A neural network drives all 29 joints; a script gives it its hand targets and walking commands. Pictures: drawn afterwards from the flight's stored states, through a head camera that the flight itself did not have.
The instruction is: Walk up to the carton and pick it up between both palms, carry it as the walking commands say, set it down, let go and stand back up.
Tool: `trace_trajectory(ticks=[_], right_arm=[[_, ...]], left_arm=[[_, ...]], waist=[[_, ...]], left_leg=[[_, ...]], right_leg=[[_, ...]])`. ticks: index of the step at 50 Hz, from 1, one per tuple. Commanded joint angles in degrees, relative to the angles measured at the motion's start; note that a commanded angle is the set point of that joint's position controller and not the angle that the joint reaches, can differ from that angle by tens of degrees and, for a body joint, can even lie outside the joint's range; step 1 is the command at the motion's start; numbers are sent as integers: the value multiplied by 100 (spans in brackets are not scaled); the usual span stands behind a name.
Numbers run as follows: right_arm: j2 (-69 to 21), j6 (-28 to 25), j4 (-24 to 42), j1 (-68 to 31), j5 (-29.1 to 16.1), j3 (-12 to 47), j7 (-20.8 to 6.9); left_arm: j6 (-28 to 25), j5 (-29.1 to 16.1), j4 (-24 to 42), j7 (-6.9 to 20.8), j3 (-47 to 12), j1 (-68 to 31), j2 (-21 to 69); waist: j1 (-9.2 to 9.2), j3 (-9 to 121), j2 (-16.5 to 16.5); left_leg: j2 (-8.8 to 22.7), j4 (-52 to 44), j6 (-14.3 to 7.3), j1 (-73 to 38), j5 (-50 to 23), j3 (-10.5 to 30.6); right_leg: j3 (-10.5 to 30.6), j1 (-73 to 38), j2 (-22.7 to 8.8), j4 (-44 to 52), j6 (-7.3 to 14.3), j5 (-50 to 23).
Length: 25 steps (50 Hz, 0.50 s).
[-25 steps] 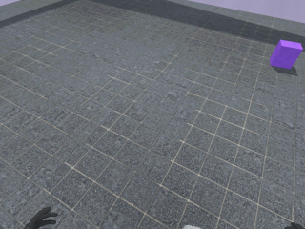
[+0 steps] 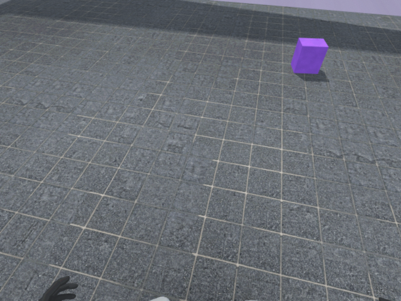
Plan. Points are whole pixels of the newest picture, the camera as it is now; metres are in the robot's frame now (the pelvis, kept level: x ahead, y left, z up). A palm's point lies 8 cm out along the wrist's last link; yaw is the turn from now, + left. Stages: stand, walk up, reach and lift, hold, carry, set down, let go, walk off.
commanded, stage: walk up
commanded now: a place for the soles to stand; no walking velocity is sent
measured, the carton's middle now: (308, 56) +2.23 -0.90 -0.61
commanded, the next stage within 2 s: none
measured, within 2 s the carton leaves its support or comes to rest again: neither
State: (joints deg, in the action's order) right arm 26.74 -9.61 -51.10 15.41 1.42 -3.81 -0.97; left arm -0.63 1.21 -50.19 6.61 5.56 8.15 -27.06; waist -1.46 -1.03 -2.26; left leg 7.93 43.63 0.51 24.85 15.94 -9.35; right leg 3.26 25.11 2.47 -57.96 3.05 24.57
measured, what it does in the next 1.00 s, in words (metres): walks ahead, turning right: right foot, then left foot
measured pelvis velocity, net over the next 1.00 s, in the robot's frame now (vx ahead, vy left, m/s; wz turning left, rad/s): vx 0.52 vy -0.22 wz -0.36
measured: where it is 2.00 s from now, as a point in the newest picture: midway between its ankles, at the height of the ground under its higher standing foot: (281, 169)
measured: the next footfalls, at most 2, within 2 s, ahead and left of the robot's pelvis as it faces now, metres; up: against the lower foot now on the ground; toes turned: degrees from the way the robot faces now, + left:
right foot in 0.30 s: +0.31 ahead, -0.22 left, +0.00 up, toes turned -16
left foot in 0.60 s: +0.53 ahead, -0.01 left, +0.00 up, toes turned -2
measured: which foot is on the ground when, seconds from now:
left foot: down 0.00-0.30, up 0.32-0.58, down 0.60-0.96, up 0.98-1.00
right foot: up 0.00-0.28, down 0.30-0.62, up 0.64-0.92, down 0.94-1.00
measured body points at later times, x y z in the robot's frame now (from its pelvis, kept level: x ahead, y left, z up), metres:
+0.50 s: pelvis +0.27 -0.09 +0.01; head +0.29 -0.11 +0.46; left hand +0.48 +0.21 -0.07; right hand +0.31 -0.45 -0.09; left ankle +0.33 +0.05 -0.67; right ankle +0.28 -0.20 -0.71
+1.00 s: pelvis +0.52 -0.22 +0.00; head +0.52 -0.23 +0.45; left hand +0.82 +0.03 -0.05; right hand +0.44 -0.58 -0.10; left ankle +0.49 -0.02 -0.68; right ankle +0.58 -0.35 -0.71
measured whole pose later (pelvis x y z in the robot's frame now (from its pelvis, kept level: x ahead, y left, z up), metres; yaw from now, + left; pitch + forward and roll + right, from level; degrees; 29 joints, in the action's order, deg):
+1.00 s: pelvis +0.52 -0.22 +0.00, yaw -21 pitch +0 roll +1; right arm 30.4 -6.4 -53.7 16.0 0.6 -4.2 -2.9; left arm -5.0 0.6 -52.2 5.5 5.6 2.1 -28.5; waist 2.9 -0.4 0.3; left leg 11.0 52.8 -1.3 14.5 28.2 -8.1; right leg -5.5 29.6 -3.2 -42.6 2.7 11.8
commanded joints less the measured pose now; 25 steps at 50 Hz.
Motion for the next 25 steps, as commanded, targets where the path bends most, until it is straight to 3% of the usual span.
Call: trace_trajectory(ticks=[1, 3, 6, 8, 9, 10, 12, 13, 14, 15, 16, 17, 18, 19, 21, 22, 24, 25], right_arm=[[2061, -111, 225, 271, 12, -563, 125], [1931, -85, 264, 2, 7, -554, 90], [2037, -75, 212, -68, 15, -551, 53], [2102, -68, 183, -192, 7, -545, 31], [2086, -64, 159, -273, -6, -532, 18], [2083, -45, 142, -313, -14, -492, -4], [2050, 8, 94, -417, -61, -427, -49], [1997, 25, 97, -472, -88, -380, -52], [1728, 53, 126, -404, -91, -286, -69], [1312, 24, 322, -447, -149, -145, -110], [1239, -15, 534, -521, -237, -35, -100], [1674, -44, 562, -841, -177, -95, -64], [1677, -42, 363, -740, -268, -83, -47], [1570, -1, 194, -536, -337, -87, -25], [1442, 89, 140, -201, -279, -122, -66], [1504, 132, 147, -191, -226, -163, -92], [1498, 214, 218, -298, -148, -202, -190], [1457, 221, 174, -226, -122, -229, -230]], left_arm=[[-294, 3, 662, 47, 251, -1412, -1312], [-292, 50, 582, 129, 239, -1348, -1273], [-234, -8, 559, 257, 218, -1637, -1165], [-208, -50, 465, 320, 178, -1646, -1060], [-198, -65, 402, 338, 176, -1603, -1024], [-198, -67, 315, 338, 167, -1537, -977], [-190, -93, 104, 306, 196, -1227, -946], [-205, -84, -1, 234, 267, -900, -1066], [-243, -68, -254, 130, 389, -161, -1333], [-286, -31, -569, -3, 631, 999, -1966], [-296, -138, -446, -115, 651, 1136, -2448], [-277, -304, -306, -161, 571, 858, -2317], [-281, -351, -207, -203, 486, 503, -2005], [-310, -310, -49, -251, 451, 178, -1817], [-365, -291, 140, -297, 373, -174, -1560], [-400, -264, 199, -293, 349, -316, -1564], [-466, -168, 348, -274, 325, -592, -1646], [-489, -143, 403, -242, 312, -718, -1654]], waist=[[614, 41, 673], [521, -128, 904], [512, -469, 1122], [442, -306, 1315], [374, -276, 1251], [329, -86, 1174], [72, 127, 1049], [-172, 396, 808], [-550, 785, 65], [-1093, 1303, -1455], [-986, 1231, -2474], [-893, 1058, -1187], [-732, 881, -322], [-510, 703, 8], [-79, 597, -265], [89, 530, -331], [161, 191, -638], [213, 160, -834]], left_leg=[[2036, -3400, -1235, -2438, 2802, 3037], [1992, -3345, -1285, -2187, 2201, 2176], [1881, -3480, -1222, -1585, 1684, 1235], [1698, -3460, -1179, -1661, 1419, 596], [1606, -3401, -1149, -1615, 1180, 345], [1499, -3288, -1102, -1588, 779, 24], [1425, -2784, -991, -1203, -384, -430], [1285, -1983, -938, -966, -1425, -660], [916, -368, -830, -448, -2160, -932], [237, 1875, -490, 948, -1587, -974], [-458, 2986, -305, 2464, 1116, -99], [-104, 3140, -313, 2798, 1119, 613], [174, 3108, -333, 2675, 598, 789], [308, 2772, -330, 2442, 251, 807], [401, 2209, -223, 1491, 288, 854], [476, 1696, -172, 1072, 486, 833], [518, 781, -156, 632, 657, 782], [495, 341, -142, 262, 437, 720]], right_leg=[[281, 2826, -882, -910, -262, -388], [279, 2634, -1093, -179, -373, -153], [120, 1991, -1271, 721, -339, -528], [-186, 1529, -1127, 1290, -291, -970], [-366, 1224, -1049, 1543, -279, -1187], [-613, 756, -900, 1744, -223, -1346], [-1075, -359, -589, 1993, -117, -1370], [-1217, -1198, -344, 2212, -15, -1216], [-1100, -2369, -103, 2405, 215, -832], [597, -3769, -901, 3062, 669, 530], [2810, -4312, -1858, 4038, 1244, 176], [3185, -4292, -2207, 3982, 1574, -22], [2619, -3822, -2221, 3763, 1552, -572], [1875, -3418, -2100, 3631, 1342, -1620], [1319, -2264, -1873, 3639, 1150, -1925], [1115, -1657, -1893, 3705, 1162, -1783], [990, -707, -2058, 3942, 1258, -610], [872, -451, -1961, 4004, 1214, 53]])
